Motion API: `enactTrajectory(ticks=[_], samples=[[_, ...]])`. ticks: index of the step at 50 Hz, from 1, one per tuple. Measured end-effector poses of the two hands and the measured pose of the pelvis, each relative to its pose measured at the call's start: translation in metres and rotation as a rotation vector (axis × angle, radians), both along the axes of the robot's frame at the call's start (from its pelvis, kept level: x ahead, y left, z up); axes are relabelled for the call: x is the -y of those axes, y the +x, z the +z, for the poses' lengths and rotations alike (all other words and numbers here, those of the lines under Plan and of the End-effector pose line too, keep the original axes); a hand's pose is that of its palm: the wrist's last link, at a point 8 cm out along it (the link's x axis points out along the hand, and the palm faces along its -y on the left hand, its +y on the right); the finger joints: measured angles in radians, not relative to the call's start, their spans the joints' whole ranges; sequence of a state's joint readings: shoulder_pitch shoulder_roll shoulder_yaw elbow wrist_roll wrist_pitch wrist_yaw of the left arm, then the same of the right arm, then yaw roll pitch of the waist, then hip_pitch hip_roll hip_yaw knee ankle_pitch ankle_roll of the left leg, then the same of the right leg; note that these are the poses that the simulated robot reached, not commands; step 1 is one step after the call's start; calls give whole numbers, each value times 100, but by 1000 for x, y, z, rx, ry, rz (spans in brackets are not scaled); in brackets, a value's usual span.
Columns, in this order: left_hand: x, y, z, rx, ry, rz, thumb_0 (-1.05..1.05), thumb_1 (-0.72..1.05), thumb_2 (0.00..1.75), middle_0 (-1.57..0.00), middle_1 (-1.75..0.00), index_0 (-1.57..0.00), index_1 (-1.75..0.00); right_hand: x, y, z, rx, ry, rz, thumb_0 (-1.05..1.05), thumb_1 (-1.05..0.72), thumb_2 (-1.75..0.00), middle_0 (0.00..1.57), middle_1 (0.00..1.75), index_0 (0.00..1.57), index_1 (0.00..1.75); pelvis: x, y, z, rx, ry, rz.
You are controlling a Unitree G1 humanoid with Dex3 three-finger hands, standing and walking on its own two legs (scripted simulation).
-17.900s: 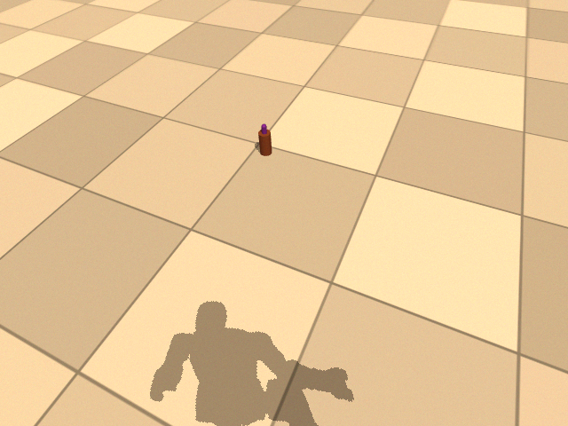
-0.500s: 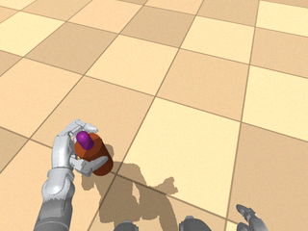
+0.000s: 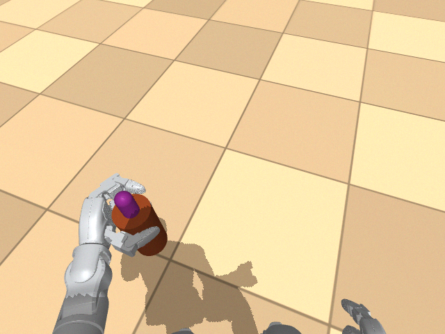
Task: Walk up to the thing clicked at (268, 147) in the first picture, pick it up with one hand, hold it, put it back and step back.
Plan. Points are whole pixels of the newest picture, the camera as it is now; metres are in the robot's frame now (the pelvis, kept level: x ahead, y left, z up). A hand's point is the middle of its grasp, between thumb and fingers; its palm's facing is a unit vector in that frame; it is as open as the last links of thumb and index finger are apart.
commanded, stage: hold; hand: left
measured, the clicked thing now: (138, 221) +0.32 +0.16 +0.02
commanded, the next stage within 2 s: none
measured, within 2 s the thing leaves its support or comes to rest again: neither
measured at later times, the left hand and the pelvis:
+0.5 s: hand (130, 215) +0.32 +0.17 +0.04, palm faces +0.05 -1.00 -0.04, open 9.8 cm; pelvis -0.01 +0.00 +0.01, yaw +0 degrees
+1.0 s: hand (128, 214) +0.32 +0.17 +0.05, palm faces +0.05 -1.00 -0.04, open 9.8 cm; pelvis -0.01 +0.01 +0.01, yaw +0 degrees
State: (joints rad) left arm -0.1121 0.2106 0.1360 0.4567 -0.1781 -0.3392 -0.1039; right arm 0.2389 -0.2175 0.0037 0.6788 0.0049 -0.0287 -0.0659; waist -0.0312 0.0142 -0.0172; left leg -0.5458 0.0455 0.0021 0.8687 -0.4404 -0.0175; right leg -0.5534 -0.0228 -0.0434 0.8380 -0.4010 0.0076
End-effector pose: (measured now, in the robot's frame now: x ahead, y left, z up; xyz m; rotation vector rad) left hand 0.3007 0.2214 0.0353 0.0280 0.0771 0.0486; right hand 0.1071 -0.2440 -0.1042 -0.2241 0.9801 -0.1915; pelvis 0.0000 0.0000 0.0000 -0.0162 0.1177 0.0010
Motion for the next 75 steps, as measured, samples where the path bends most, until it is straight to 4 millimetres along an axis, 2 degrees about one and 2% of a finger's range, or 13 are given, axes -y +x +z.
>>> enactTrajectory(ticks=[16, 45, 57, 75], samples=[[-2, -8, 9, 7, 9, 9, -6, -49, 108, -77, -113, -82, -117, -1, 1, 8, 23, -1, 5, 1, -92, -90, 21, 30, 20, 30, -1, -3, 6, 31, 2, 2], [-4, -7, 16, 21, 12, 10, -6, -48, 107, -76, -113, -81, -117, -5, -5, 12, 27, 4, 5, 1, -92, -90, 21, 30, 20, 30, -5, -6, 10, 48, 0, 0], [-2, -8, 10, 6, 9, 1, -6, -48, 107, -76, -113, -81, -118, -7, -5, 12, 37, 11, 16, 1, -92, -90, 21, 30, 20, 30, -6, -10, 9, 43, 0, -2], [0, -9, 15, 22, 14, -3, -6, -48, 107, -76, -114, -80, -118, -3, -5, 10, 36, 11, 21, 1, -92, -90, 21, 30, 20, 30, -2, -9, 9, 45, 1, 4]])
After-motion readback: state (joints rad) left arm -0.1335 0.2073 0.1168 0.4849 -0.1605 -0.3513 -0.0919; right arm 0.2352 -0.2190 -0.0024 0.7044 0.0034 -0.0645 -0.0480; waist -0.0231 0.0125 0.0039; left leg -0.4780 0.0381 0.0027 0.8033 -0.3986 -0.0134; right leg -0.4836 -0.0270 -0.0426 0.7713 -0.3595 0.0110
